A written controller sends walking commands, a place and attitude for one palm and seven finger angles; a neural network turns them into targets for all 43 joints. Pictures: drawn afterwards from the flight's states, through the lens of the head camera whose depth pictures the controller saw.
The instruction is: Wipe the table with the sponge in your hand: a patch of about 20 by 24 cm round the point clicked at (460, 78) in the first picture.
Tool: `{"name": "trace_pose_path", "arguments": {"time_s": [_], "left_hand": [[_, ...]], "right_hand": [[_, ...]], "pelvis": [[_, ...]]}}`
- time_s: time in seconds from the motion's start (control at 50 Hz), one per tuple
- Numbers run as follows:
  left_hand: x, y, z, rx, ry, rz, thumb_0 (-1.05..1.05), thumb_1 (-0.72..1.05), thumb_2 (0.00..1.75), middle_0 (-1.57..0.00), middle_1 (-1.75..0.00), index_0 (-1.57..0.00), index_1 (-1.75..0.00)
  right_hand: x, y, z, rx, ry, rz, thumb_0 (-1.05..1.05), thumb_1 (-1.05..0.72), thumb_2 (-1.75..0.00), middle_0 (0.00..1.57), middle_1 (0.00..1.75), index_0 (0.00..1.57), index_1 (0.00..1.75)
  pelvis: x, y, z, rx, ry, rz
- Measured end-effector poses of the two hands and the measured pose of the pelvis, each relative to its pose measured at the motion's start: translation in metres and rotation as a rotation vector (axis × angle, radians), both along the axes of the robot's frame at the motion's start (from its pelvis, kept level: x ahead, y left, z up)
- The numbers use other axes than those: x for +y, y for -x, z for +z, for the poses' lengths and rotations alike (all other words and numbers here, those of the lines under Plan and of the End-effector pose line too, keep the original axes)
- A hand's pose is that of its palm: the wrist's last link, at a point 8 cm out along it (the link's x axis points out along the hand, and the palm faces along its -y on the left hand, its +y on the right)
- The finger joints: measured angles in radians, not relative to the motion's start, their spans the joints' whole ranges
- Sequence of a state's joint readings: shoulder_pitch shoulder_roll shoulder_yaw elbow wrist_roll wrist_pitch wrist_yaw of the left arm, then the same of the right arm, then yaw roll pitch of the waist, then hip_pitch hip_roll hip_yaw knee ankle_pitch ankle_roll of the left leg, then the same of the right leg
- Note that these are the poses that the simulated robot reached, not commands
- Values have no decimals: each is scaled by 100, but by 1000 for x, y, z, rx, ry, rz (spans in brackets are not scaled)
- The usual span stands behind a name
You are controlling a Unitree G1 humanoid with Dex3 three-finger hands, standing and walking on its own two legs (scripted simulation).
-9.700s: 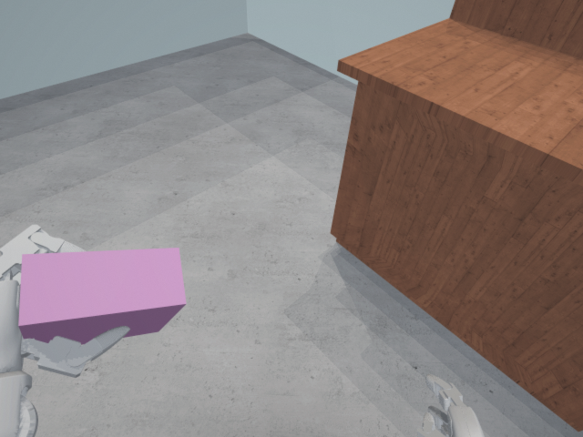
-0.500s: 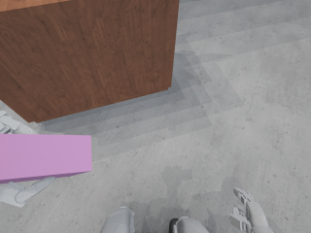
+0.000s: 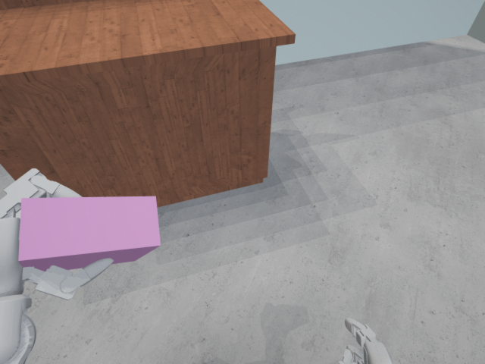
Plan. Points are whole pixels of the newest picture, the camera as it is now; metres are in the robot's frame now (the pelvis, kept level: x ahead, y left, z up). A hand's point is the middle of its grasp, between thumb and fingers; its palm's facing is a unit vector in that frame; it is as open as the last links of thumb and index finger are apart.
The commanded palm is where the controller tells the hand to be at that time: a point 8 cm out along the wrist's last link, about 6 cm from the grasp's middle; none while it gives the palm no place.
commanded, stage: take the last steps up to it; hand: left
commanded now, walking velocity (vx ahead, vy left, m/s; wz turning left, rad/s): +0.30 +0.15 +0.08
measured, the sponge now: (110, 234) +0.24 +0.19 +0.16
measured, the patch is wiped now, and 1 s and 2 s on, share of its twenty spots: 0.00 0.00 0.00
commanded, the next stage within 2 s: none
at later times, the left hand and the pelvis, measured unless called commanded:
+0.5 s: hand (33, 184) +0.29 +0.29 +0.20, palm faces +0.37 -0.80 -0.48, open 10.1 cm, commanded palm +0.23 +0.34 +0.19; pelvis +0.06 +0.06 +0.01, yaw -1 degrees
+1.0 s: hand (30, 140) +0.38 +0.35 +0.19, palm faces +0.36 -0.79 -0.49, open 10.1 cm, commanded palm +0.33 +0.41 +0.19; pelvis +0.17 +0.13 +0.00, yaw +0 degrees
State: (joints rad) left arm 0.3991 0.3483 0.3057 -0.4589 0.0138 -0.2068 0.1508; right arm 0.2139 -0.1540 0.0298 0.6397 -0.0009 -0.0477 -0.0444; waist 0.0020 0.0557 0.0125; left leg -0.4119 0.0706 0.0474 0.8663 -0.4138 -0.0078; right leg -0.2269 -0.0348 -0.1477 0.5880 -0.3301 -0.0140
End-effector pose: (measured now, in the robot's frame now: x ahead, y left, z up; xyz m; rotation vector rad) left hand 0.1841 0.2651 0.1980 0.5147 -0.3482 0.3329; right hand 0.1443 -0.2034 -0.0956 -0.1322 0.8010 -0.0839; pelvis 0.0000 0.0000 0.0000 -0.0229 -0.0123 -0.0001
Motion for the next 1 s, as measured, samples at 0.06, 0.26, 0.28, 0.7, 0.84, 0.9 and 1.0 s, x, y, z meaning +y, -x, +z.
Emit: {"name": "trace_pose_path", "arguments": {"time_s": [0.06, 0.26, 0.28, 0.7, 0.84, 0.9, 1.0], "left_hand": [[5, -4, 4, 28, -10, 6, -1, -49, 99, -73, -135, -74, -135], [49, -21, -15, 123, -1, 47, -1, -49, 99, -73, -135, -74, -135], [55, -25, -16, 102, -3, 40, -1, -49, 99, -73, -135, -74, -135], [76, -86, -5, 109, -30, 94, -1, -49, 99, -74, -135, -74, -135], [87, -116, -11, 152, 17, 69, -1, -49, 99, -74, -135, -74, -135], [93, -131, 0, 112, -15, 13, -1, -49, 99, -74, -135, -74, -135], [127, -157, 12, -2, -87, -35, -1, -49, 99, -74, -135, -74, -135]], "right_hand": [[-8, 5, -2, 64, 8, -16, 1, -90, -90, 20, 30, 20, 30], [-23, -11, 11, 126, 167, -55, 1, -90, -90, 20, 30, 20, 30], [-20, -18, 11, 110, 183, -61, 1, -90, -90, 20, 30, 20, 30], [57, -109, -15, 55, -21, 19, 1, -90, -90, 20, 30, 20, 30], [36, -128, 10, 98, 97, 8, 1, -90, -90, 20, 30, 20, 30], [37, -142, 20, 85, 145, -6, 1, -90, -90, 20, 30, 20, 30], [58, -171, 25, 9, 193, -69, 1, -90, -90, 19, 29, 20, 30]], "pelvis": [[3, -4, 7, 8, -18, -3], [38, -34, 8, 22, -36, 10], [44, -38, 3, 18, -35, 9], [62, -103, 2, 1, -44, 14], [77, -126, 18, 18, -71, 31], [91, -138, 18, 22, -74, 26], [127, -166, 1, 16, -43, 3]]}}
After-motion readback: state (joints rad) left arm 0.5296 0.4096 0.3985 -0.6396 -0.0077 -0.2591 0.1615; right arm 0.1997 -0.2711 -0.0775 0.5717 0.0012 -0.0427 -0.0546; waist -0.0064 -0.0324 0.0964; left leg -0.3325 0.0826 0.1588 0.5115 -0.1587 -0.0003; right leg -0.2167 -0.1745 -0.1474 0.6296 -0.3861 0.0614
